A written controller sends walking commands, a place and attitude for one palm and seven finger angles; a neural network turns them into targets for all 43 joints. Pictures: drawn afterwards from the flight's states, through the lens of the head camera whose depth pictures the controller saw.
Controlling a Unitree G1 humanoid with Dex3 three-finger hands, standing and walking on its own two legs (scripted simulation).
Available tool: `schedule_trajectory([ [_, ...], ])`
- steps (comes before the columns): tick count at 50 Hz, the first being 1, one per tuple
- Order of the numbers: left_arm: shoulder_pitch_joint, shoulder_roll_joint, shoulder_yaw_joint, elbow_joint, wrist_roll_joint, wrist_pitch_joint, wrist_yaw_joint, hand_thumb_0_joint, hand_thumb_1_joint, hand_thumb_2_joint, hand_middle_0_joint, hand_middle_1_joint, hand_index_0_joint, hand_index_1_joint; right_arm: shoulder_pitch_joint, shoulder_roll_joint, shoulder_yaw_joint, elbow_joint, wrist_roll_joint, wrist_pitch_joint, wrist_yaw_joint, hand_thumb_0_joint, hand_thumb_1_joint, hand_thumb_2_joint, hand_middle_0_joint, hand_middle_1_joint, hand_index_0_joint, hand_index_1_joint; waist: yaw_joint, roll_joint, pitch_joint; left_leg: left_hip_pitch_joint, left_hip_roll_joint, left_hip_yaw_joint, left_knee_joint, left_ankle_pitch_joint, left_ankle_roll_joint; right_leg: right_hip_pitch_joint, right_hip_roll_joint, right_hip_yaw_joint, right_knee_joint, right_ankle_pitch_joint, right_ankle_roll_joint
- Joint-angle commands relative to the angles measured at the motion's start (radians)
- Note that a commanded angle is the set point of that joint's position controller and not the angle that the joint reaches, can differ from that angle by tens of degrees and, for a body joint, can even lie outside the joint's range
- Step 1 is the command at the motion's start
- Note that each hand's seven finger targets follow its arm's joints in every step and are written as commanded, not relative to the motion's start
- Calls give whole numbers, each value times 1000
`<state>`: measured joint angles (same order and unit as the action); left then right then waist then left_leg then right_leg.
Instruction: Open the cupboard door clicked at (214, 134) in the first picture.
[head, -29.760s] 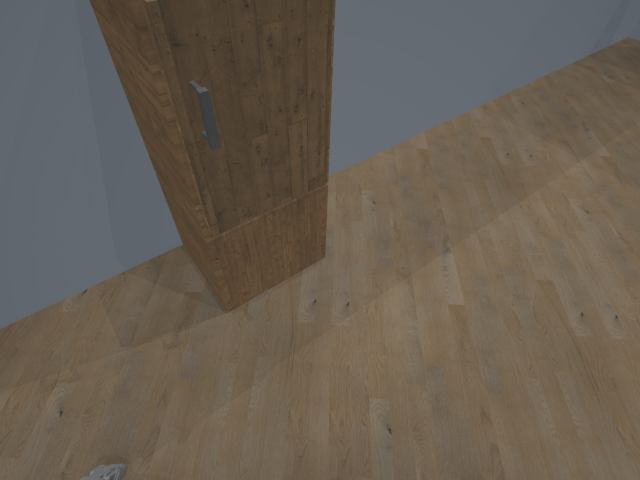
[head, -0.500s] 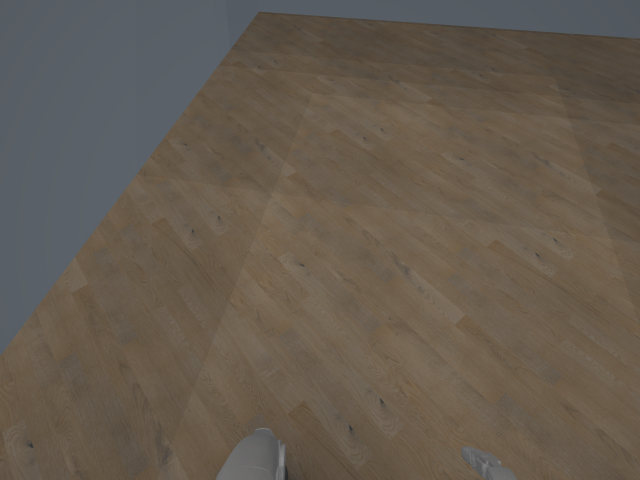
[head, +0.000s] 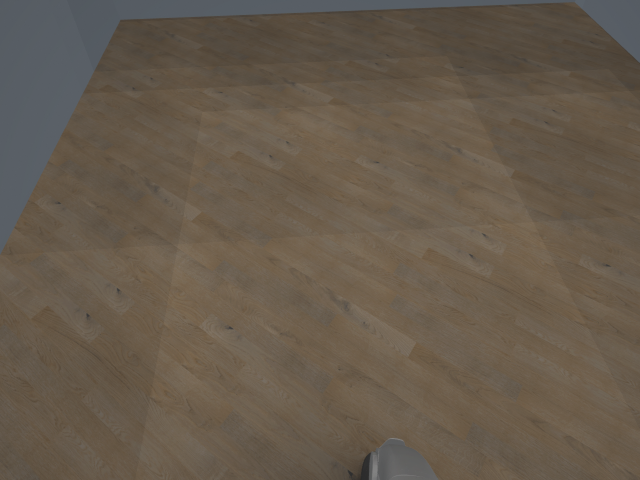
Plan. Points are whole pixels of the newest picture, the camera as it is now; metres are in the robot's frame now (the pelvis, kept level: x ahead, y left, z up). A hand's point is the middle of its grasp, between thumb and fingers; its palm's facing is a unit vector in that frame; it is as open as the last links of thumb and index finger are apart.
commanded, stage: turn to face it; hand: left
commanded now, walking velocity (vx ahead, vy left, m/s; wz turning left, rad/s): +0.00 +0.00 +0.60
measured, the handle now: out of the picture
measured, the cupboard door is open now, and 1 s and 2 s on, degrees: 46 46 46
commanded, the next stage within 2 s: none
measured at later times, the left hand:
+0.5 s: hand (201, 448) +0.18 +0.19 -0.19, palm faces +0.30 -0.94 -0.16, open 7.3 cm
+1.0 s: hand out of the picture +0.11 +0.12 -0.15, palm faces +0.57 -0.77 -0.27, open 7.4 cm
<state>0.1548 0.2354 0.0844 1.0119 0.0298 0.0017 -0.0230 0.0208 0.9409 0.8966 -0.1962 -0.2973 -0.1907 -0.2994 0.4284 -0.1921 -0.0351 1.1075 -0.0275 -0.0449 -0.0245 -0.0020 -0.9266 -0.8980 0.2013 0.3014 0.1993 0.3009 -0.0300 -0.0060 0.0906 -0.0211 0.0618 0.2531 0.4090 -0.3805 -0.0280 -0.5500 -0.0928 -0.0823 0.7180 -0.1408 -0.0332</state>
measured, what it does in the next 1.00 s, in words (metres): walks ahead, turning left: right foot, then left foot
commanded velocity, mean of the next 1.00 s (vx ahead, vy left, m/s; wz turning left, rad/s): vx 0.00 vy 0.00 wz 0.60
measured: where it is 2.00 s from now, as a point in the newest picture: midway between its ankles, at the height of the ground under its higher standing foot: (361, 474)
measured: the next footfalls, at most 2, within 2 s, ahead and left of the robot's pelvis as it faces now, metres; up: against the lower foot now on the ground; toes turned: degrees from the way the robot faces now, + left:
right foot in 0.04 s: +0.16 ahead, -0.12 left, +0.00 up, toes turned -6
left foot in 0.44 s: +0.19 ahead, +0.12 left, +0.00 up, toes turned +23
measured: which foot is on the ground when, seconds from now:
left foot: down 0.00-0.06, up 0.08-0.42, down 0.44-0.78, up 0.80-1.00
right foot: up 0.00-0.02, down 0.04-0.44, up 0.46-0.76, down 0.78-1.00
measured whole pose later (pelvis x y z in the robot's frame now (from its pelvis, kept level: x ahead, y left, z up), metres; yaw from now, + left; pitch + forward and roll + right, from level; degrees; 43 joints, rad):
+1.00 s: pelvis +0.18 -0.07 +0.01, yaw +36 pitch +1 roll +3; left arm 0.24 0.18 0.04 0.91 0.03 0.01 0.02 0.00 0.90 0.90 -0.20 -0.30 -0.20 -0.30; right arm 0.12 -0.25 -0.09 0.93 -0.01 0.09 0.03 0.01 -0.91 -0.90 0.20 0.30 0.20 0.30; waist 0.00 -0.01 0.09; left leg -0.48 0.02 0.05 1.00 -0.44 -0.06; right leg -0.23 -0.13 -0.19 0.55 -0.33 -0.01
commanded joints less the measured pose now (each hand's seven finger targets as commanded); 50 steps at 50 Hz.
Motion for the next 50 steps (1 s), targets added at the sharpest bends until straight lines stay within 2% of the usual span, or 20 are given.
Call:
schedule_trajectory([
  [1, 237, 45, -17, 21, -3, -54, 11, 0, 900, 900, -200, -300, -200, -300, 33, -99, 2, -19, 15, -12, 1, 0, -900, -900, 200, 300, 200, 300, 125, 61, -150, -217, 153, -94, 209, 705, 76, 557, 32, -21, -177, 194, -27],
  [2, 362, 154, 8, 56, 3, -70, 28, 0, 900, 900, -200, -300, -200, -300, 61, -56, 4, -31, 30, -13, 11, 0, -900, -900, 200, 300, 200, 300, 164, -159, -289, -413, 35, -38, 482, 332, 30, 814, -217, 232, -182, 511, -101],
  [3, 391, 214, 10, 68, -17, -73, 30, 0, 900, 900, -200, -300, -200, -300, 98, -38, -1, -38, 40, -2, 0, 0, -900, -900, 200, 300, 200, 300, 142, -245, -386, -456, -30, -131, 757, -299, 7, 859, -432, 371, -253, 744, -203],
  [4, 319, 193, 3, 35, -21, -67, 40, 0, 900, 900, -200, -300, -200, -300, 30, -38, -1, -55, 38, 11, -4, 0, -900, -900, 200, 300, 200, 300, 145, -258, -373, -499, 2, -230, 852, -272, 7, 770, -399, 350, -278, 749, -212],
  [7, 138, 102, -17, -25, -19, -46, 59, 0, 900, 900, -200, -300, -200, -300, -60, -13, -7, -65, 27, 41, 7, 0, -900, -900, 200, 300, 200, 300, 68, -70, -159, -517, 63, -258, 845, -116, 1, 470, -326, 126, -335, 551, -139],
  [10, 27, 63, -25, -63, -13, -48, 57, 0, 900, 900, -200, -300, -200, -300, 12, 30, -6, -48, 17, 81, 20, 0, -900, -900, 200, 300, 200, 300, -13, -130, -108, -435, 51, -206, 725, -20, -20, 291, -265, -40, -397, 392, -84],
  [18, 15, 86, 18, -105, -1, -29, 54, 0, 900, 900, -200, -300, -200, -300, -137, 0, -29, -167, 8, 75, 42, 0, -900, -900, 200, 300, 200, 300, 6, -131, -78, -403, 28, -124, 350, 27, -9, 336, -297, -115, -274, 245, -62],
  [20, 7, 93, 23, -120, -10, -19, 49, 0, 900, 900, -200, -300, -200, -300, -70, -61, -41, -171, 1, 70, 43, 0, -900, -900, 200, 300, 200, 300, -40, -22, -123, -229, 8, -127, 167, 194, 5, 285, -263, -160, -94, 142, -11],
  [22, -21, 16, -2, -197, -22, -4, 39, 0, 900, 900, -200, -300, -200, -300, 11, -249, -79, -189, -8, 55, 29, 0, -900, -900, 200, 300, 200, 300, -80, 429, -166, -79, 380, -697, -45, 803, 238, -41, -16, -113, 372, -591, 115],
  [23, -65, 41, -2, -226, -9, 2, 43, 0, 900, 900, -200, -300, -200, -300, 15, -267, -79, -189, -8, 56, 20, 0, -900, -900, 200, 300, 200, 300, -84, 252, -193, -114, 396, -718, -54, 595, 275, -41, -2, 17, 497, -552, 94],
  [25, -67, 40, 10, -201, -4, 4, 43, 0, 900, 900, -200, -300, -200, -300, -106, -240, -74, -225, -4, 51, 4, 0, -900, -900, 200, 300, 200, 300, -36, 307, -182, -163, 307, -643, -59, 446, 222, -118, -13, 93, 574, -390, 103],
  [29, -2, 44, 7, -162, -14, 12, 32, 0, 900, 900, -200, -300, -200, -300, -197, -216, -65, -257, -2, 38, 4, 0, -900, -900, 200, 300, 200, 300, 11, 147, -202, -159, 206, -464, -27, 541, 184, -18, 4, 81, 399, -293, 117],
  [33, -3, 41, -3, -177, -18, 14, 34, 0, 900, 900, -200, -300, -200, -300, -216, -241, -80, -257, -5, 58, 14, 0, -900, -900, 200, 300, 200, 300, 1, 146, -187, -204, 185, -493, -24, 446, 186, 117, 51, 46, 130, -322, 108],
  [36, 108, 60, 2, -155, -20, 7, 35, 0, 900, 900, -200, -300, -200, -300, -289, -248, -89, -281, 2, 76, 22, 0, -900, -900, 200, 300, 200, 300, 49, 146, -176, -339, 133, -503, 18, 292, 145, 321, 86, 9, -123, -185, 97],
  [37, 162, 97, 10, -150, -15, -2, 39, 0, 900, 900, -200, -300, -200, -300, -312, -226, -86, -293, 9, 79, 27, 0, -900, -900, 200, 300, 200, 300, 78, 74, -178, -419, 77, -465, 85, 194, 101, 433, 48, 37, -276, -118, 88],
  [38, 192, 188, 28, -151, 1, -12, 49, 0, 900, 900, -200, -300, -200, -300, -308, -152, -78, -313, 19, 83, 34, 0, -900, -900, 200, 300, 200, 300, 92, -189, -169, -618, -56, -337, 305, -38, 23, 545, -197, 304, -442, -185, 12],
  [39, 163, 249, 26, -169, 2, -8, 52, 0, 900, 900, -200, -300, -200, -300, -340, -135, -72, -334, 13, 80, 40, 0, -900, -900, 200, 300, 200, 300, 101, -343, -123, -650, -114, -258, 591, -242, -9, 437, -410, 467, -483, -75, -96],
  [40, 133, 207, 18, -174, -4, -14, 58, 0, 900, 900, -200, -300, -200, -300, -349, -158, -77, -319, 6, 88, 39, 0, -900, -900, 200, 300, 200, 300, 76, -282, -107, -635, -65, -320, 754, -204, -1, 367, -384, 417, -446, 29, -121],
  [43, 25, 132, -4, -195, -4, -15, 61, 0, 900, 900, -200, -300, -200, -300, -311, -120, -66, -267, 11, 103, 53, 0, -900, -900, 200, 300, 200, 300, 6, -184, -85, -583, -21, -270, 833, -58, -28, 338, -243, 134, -353, 232, -77],
  [50, 166, 174, 14, -148, 0, -19, 58, 0, 900, 900, -200, -300, -200, -300, -406, -78, -41, -279, 19, 97, 61, 0, -900, -900, 200, 300, 200, 300, 81, -192, -118, -479, -46, -158, 441, -85, -31, 518, -265, 14, -278, 493, -71],
])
